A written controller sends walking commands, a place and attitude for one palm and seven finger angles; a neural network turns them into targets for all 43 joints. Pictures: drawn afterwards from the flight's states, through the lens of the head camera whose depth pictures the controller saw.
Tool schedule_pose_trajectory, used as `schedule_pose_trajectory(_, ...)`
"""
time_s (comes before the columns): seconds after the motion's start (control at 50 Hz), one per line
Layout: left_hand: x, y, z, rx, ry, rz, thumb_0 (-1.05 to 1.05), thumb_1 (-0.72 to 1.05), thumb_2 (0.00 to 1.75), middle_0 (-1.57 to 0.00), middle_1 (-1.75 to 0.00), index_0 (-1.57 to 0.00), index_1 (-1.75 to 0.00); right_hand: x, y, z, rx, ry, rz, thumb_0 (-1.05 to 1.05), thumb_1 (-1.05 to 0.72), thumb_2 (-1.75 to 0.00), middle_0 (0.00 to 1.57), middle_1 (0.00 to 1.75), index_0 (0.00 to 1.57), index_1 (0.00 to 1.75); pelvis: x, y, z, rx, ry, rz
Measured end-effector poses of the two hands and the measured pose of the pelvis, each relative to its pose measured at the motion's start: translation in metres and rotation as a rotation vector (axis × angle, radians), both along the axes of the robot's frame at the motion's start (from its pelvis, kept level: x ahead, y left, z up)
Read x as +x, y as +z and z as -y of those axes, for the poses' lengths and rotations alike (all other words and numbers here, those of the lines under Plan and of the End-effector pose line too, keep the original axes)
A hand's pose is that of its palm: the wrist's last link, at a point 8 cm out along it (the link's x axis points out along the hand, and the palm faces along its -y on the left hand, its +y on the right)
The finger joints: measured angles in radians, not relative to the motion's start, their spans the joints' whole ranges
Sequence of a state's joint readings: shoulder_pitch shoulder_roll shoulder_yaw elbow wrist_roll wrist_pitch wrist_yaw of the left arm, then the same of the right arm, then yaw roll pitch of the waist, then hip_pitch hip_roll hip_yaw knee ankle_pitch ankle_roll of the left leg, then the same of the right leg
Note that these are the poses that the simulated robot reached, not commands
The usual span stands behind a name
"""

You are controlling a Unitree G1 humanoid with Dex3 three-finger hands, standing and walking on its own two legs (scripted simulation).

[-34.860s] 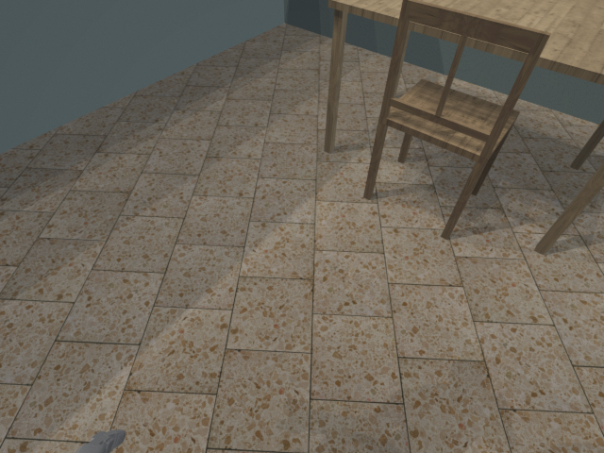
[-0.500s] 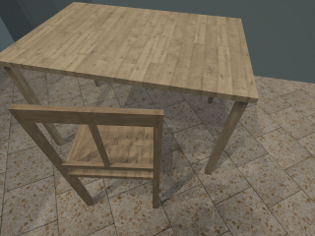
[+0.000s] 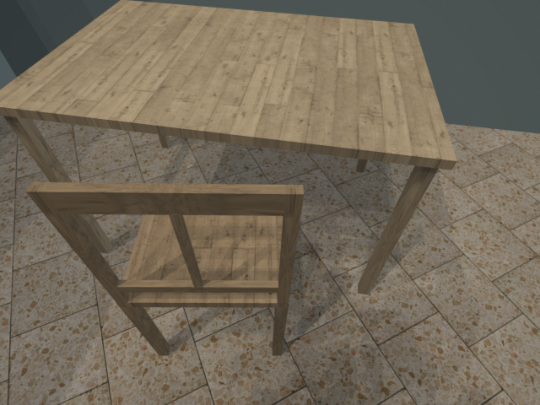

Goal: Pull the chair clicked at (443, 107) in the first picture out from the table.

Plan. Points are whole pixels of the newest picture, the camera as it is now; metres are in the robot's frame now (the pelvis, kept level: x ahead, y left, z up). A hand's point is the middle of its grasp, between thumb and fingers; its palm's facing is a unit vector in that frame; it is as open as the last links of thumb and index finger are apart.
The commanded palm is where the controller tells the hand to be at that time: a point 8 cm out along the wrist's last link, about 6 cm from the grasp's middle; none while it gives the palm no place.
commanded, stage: look again from close up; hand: left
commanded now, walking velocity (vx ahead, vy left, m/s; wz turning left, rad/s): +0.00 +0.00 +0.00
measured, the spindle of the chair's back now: (188, 252) +0.41 +0.19 -0.09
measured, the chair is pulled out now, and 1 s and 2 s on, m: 0.15 0.15 0.15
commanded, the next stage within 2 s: raise the hand toward the chair's back in 0.28 s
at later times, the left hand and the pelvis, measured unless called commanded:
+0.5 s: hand out of the picture +0.09 +0.18 -0.10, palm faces +0.25 -0.94 -0.23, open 7.5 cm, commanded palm +0.09 +0.22 -0.06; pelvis -0.01 -0.02 +0.00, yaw +1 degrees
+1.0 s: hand out of the picture +0.11 +0.16 -0.03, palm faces +0.11 -0.99 -0.10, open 11.0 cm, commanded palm +0.11 +0.22 -0.05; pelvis -0.08 -0.06 -0.11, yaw +3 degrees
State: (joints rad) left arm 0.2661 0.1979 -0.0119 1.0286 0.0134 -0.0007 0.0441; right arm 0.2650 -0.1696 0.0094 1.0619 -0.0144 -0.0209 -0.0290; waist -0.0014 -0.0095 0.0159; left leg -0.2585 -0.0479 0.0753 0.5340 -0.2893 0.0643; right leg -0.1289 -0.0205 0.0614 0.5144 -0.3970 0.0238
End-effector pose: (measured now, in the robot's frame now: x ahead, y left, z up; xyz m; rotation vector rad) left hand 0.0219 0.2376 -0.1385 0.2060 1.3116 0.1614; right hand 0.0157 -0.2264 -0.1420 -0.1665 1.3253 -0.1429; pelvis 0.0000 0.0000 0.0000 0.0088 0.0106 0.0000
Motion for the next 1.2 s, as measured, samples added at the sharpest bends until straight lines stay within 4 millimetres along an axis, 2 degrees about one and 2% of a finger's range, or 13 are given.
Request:
schedule_pose_trajectory(0.4,-0.047,-0.003,0.026,-0.044,0.027,-0.102,0.01,0.91,0.89,-0.2,-0.3,-0.2,-0.3,0.01,0.006,0.012,-0.007,0.018,0.009,0.0,-0.91,-0.89,0.2,0.3,0.2,0.3,-0.006,0.004,0.01,-0.003,0.004,0.006)
schedule_pose_trajectory(0.44,-0.02,0.015,0.023,-0.034,0.111,0.076,0.02,0.91,0.89,-0.2,-0.3,-0.2,-0.3,0.017,0.012,0.015,-0.021,0.019,0.104,0.0,-0.91,-0.89,0.2,0.3,0.2,0.3,-0.009,0.004,0.012,0.002,0.015,-0.001)
schedule_pose_trajectory(0.5,0.045,0.07,0.014,0.051,0.131,0.497,0.02,0.9,0.88,-0.2,-0.29,-0.2,-0.29,0.037,0.021,0.021,-0.033,0.017,0.303,0.01,-0.91,-0.89,0.2,0.3,0.2,0.3,-0.014,0.002,0.016,0.021,0.025,-0.008)
schedule_pose_trajectory(0.58,0.124,0.136,0.019,0.046,0.053,0.972,0.02,0.85,0.86,-0.19,-0.28,-0.19,-0.28,0.069,0.024,0.034,-0.034,0.045,0.505,0.01,-0.91,-0.89,0.2,0.3,0.2,0.3,-0.029,-0.011,0.024,0.016,0.047,-0.052)
schedule_pose_trajectory(0.64,0.15,0.153,0.027,-0.022,-0.036,1.222,0.01,0.79,0.84,-0.19,-0.28,-0.18,-0.28,0.09,0.027,0.048,-0.049,0.074,0.605,0.01,-0.9,-0.89,0.2,0.3,0.2,0.3,-0.041,-0.027,0.035,0.009,0.033,-0.124)
schedule_pose_trajectory(0.7,0.139,0.136,0.037,-0.123,-0.132,1.331,0.01,0.73,0.82,-0.18,-0.27,-0.18,-0.27,0.106,0.03,0.064,-0.066,0.108,0.679,0.01,-0.9,-0.89,0.2,0.3,0.2,0.3,-0.053,-0.047,0.047,0.011,0.021,-0.175)
schedule_pose_trajectory(0.82,0.064,0.059,0.037,-0.185,-0.057,1.111,0.01,0.59,0.76,-0.17,-0.25,-0.17,-0.25,0.128,0.025,0.086,-0.127,0.172,0.766,0.01,-0.9,-0.89,0.2,0.3,0.2,0.3,-0.068,-0.079,0.06,-0.004,0.039,-0.217)
schedule_pose_trajectory(0.86,0.045,0.055,0.03,-0.118,-0.005,1.121,0.01,0.54,0.74,-0.17,-0.24,-0.17,-0.24,0.131,0.018,0.086,-0.143,0.191,0.774,0.01,-0.91,-0.89,0.2,0.3,0.2,0.3,-0.071,-0.088,0.062,-0.016,0.045,-0.224)
schedule_pose_trajectory(0.9,0.038,0.068,0.023,-0.041,0.003,1.213,0.02,0.49,0.72,-0.16,-0.23,-0.16,-0.23,0.132,0.008,0.083,-0.147,0.208,0.769,0.01,-0.91,-0.89,0.19,0.3,0.2,0.3,-0.073,-0.095,0.064,-0.03,0.052,-0.23)
schedule_pose_trajectory(1.0,0.066,0.108,0.028,-0.035,-0.159,1.457,0.02,0.38,0.67,-0.14,-0.21,-0.14,-0.21,0.12,-0.023,0.061,-0.089,0.217,0.725,0.01,-0.91,-0.89,0.19,0.3,0.2,0.3,-0.079,-0.107,0.064,-0.061,0.064,-0.24)
schedule_pose_trajectory(1.1,0.116,0.087,0.037,-0.233,-0.252,1.243,0.01,0.26,0.62,-0.13,-0.2,-0.13,-0.2,0.091,-0.041,0.044,-0.025,0.125,0.634,0.01,-0.9,-0.89,0.2,0.3,0.2,0.3,-0.078,-0.101,0.057,-0.054,0.05,-0.247)
schedule_pose_trajectory(1.16,0.124,0.078,0.032,-0.259,-0.166,1.118,0.01,0.19,0.59,-0.13,-0.19,-0.13,-0.19,0.073,-0.038,0.041,-0.02,0.061,0.581,0.01,-0.9,-0.89,0.2,0.3,0.2,0.3,-0.071,-0.091,0.05,-0.041,0.033,-0.251)
schedule_pose_trajectory(1.2,0.122,0.084,0.024,-0.213,-0.1,1.123,0.01,0.15,0.57,-0.13,-0.18,-0.13,-0.18,0.064,-0.033,0.041,-0.031,0.032,0.555,0.01,-0.9,-0.89,0.2,0.3,0.2,0.3,-0.065,-0.084,0.045,-0.036,0.02,-0.255)
